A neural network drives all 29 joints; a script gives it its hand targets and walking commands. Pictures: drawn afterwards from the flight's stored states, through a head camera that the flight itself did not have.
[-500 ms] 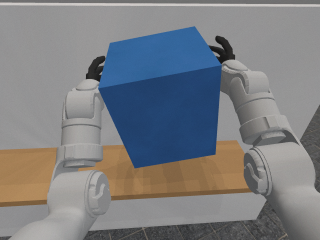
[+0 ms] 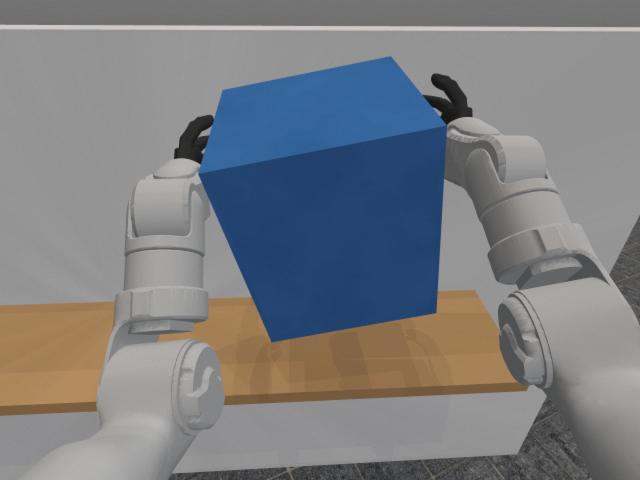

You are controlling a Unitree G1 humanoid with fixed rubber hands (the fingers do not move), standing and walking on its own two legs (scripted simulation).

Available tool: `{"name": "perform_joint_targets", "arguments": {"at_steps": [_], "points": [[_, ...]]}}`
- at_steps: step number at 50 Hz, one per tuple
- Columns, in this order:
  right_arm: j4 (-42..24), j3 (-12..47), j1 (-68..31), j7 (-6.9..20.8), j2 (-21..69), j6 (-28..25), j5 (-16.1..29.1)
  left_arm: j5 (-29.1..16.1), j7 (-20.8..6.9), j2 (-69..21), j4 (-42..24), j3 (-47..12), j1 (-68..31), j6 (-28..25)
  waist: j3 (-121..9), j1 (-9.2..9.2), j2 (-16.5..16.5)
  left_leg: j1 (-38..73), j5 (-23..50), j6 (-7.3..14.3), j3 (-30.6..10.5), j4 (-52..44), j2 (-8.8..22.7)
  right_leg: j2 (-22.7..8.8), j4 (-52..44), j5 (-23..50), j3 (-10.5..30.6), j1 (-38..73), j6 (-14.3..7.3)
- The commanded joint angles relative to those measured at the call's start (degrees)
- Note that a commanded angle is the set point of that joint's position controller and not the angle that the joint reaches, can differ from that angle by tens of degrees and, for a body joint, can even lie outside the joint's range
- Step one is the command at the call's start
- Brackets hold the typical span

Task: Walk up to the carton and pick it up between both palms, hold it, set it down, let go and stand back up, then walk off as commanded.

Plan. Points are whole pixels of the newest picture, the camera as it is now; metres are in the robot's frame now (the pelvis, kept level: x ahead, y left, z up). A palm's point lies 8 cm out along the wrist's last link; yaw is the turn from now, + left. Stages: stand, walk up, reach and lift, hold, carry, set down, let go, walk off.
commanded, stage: hold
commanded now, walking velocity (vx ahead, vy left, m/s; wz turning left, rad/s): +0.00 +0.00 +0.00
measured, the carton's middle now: (330, 202) +0.37 -0.02 +0.26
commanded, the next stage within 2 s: none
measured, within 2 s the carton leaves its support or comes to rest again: neither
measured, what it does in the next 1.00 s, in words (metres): stands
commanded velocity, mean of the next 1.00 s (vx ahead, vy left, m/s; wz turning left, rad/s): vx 0.00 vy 0.00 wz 0.00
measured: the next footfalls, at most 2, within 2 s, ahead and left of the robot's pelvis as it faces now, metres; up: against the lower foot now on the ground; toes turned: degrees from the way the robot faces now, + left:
none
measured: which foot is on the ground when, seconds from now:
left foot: down 0.00-1.00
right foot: down 0.00-1.00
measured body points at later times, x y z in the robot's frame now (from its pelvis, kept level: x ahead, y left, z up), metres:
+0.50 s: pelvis +0.00 +0.00 +0.00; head -0.09 +0.01 +0.44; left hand +0.39 +0.14 +0.30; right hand +0.39 -0.16 +0.34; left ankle +0.01 +0.13 -0.75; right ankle +0.03 -0.14 -0.75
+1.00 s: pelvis +0.00 +0.00 +0.00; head -0.09 +0.01 +0.44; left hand +0.39 +0.14 +0.31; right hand +0.38 -0.16 +0.34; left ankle +0.01 +0.13 -0.75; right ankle +0.03 -0.14 -0.75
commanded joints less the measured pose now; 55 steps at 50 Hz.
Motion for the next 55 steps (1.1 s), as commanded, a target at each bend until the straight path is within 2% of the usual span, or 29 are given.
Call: {"name": "perform_joint_targets", "arguments": {"at_steps": [1,5,8,15,17,19,22,28,30,32,34,39,41,43,46,52,55], "points": [[-5.4,7.5,-40.3,11.5,38.3,0.8,7.6,-9.2,-8.4,-27.8,-1.8,-15.6,-50.3,-4.6,-14.2,1.45,2.7,-10.3,-0.6,0.3,0.4,-6.5,-2.3,6.1,-3.8,2.9,-3.0,9.5,-0.6],[-5.2,8.9,-41.5,11.9,39.2,0.6,8.2,-8.0,-8.5,-26.5,-1.0,-13.7,-50.6,-4.7,-15.0,3.31,1.9,-9.0,2.0,0.5,0.7,-5.6,-2.7,6.1,-3.9,4.0,-2.8,9.7,-0.6],[-6.0,9.5,-41.4,11.5,39.5,0.3,8.6,-8.2,-8.9,-26.8,-1.7,-14.1,-50.3,-4.8,-16.4,2.93,1.2,-6.4,5.8,0.0,0.8,-4.2,-3.1,6.1,-4.3,6.0,-2.8,9.6,-0.7],[-7.2,8.2,-38.2,9.7,37.8,0.5,8.4,-10.0,-10.2,-28.8,-4.9,-17.7,-48.5,-4.5,-17.3,-1.54,1.8,-3.6,10.2,-1.4,0.2,-2.8,-3.3,6.2,-4.5,10.1,-3.0,10.6,-0.9],[-7.9,7.8,-37.9,9.4,37.3,0.6,8.4,-10.4,-10.5,-29.0,-5.5,-18.4,-48.3,-4.4,-17.3,-2.54,2.1,-3.7,10.5,-1.7,0.1,-2.8,-3.3,6.2,-4.4,10.6,-3.1,10.8,-1.0],[-8.5,7.8,-37.9,9.2,37.1,0.7,8.7,-10.6,-10.5,-29.0,-5.9,-18.7,-48.0,-4.4,-17.3,-2.68,2.5,-3.9,10.7,-1.8,0.0,-2.7,-3.3,6.2,-4.3,10.9,-3.1,11.0,-1.1],[-9.2,8.9,-38.6,9.4,37.5,0.8,9.4,-9.9,-10.1,-28.4,-5.8,-17.8,-47.9,-4.3,-17.1,-1.52,2.8,-4.2,10.9,-1.8,0.0,-2.8,-3.4,6.2,-4.2,11.0,-3.1,11.2,-1.1],[-10.2,12.6,-41.2,10.3,39.6,0.7,11.6,-7.7,-8.9,-26.6,-4.9,-14.8,-48.8,-4.2,-17.9,3.13,2.3,-3.9,11.2,-1.0,0.3,-2.6,-3.7,6.2,-4.2,10.2,-2.8,10.5,-0.7],[-9.7,12.9,-41.6,10.5,39.9,0.6,11.8,-7.3,-8.7,-26.6,-4.7,-14.4,-49.2,-4.2,-17.9,3.76,2.2,-3.7,11.0,-0.9,0.2,-2.5,-3.6,6.3,-4.3,9.6,-2.8,9.9,-0.6],[-9.3,12.5,-42.0,10.5,40.0,0.5,11.5,-7.7,-8.6,-27.0,-3.8,-14.6,-49.6,-4.3,-17.6,3.60,1.6,-3.7,10.1,-0.8,0.3,-2.5,-3.5,6.4,-4.5,8.5,-2.8,9.2,-0.6],[-8.5,11.4,-41.4,10.3,39.8,0.5,10.8,-8.3,-8.9,-27.6,-3.7,-15.4,-49.7,-4.4,-17.3,2.52,1.3,-3.8,8.9,-0.8,0.2,-2.7,-3.4,6.3,-4.7,7.7,-2.8,8.8,-0.6],[-7.0,7.3,-40.0,9.6,38.3,0.5,8.5,-10.6,-9.9,-29.3,-3.2,-18.1,-50.0,-4.7,-16.3,-1.53,1.5,-5.2,5.5,-1.0,0.0,-3.6,-2.8,6.1,-4.7,5.9,-3.0,8.6,-0.9],[-6.4,5.8,-39.6,9.5,37.6,0.6,7.7,-11.3,-10.1,-29.6,-2.9,-18.8,-50.2,-4.8,-15.5,-2.73,2.1,-6.5,3.9,-1.0,0.0,-4.3,-2.6,6.0,-4.6,5.4,-3.0,8.8,-0.9],[-6.9,5.5,-39.2,9.5,37.5,0.6,7.5,-11.6,-10.3,-29.6,-3.3,-19.1,-49.9,-4.9,-16.0,-3.09,2.4,-6.7,4.4,-1.1,0.0,-4.5,-2.5,6.0,-4.4,6.4,-3.0,9.5,-1.0],[-7.8,6.4,-39.3,9.6,37.4,0.6,7.9,-11.0,-10.2,-28.7,-3.1,-18.2,-49.1,-4.9,-16.1,-2.30,2.4,-7.0,5.4,-1.1,0.1,-4.6,-2.6,6.0,-4.2,7.6,-2.9,10.6,-0.9],[-10.0,11.4,-41.5,10.3,39.4,0.4,10.9,-7.9,-9.3,-26.3,-3.0,-14.5,-48.5,-4.6,-17.2,2.76,2.2,-5.3,9.4,-0.8,0.5,-3.4,-3.3,6.2,-4.2,9.4,-2.7,10.8,-0.7],[-10.2,13.1,-41.9,10.5,40.1,0.3,11.8,-7.1,-8.9,-26.0,-3.7,-13.8,-48.9,-4.5,-18.0,4.17,1.8,-3.8,11.3,-0.7,0.5,-2.5,-3.5,6.3,-4.2,10.1,-2.7,10.4,-0.5]]}}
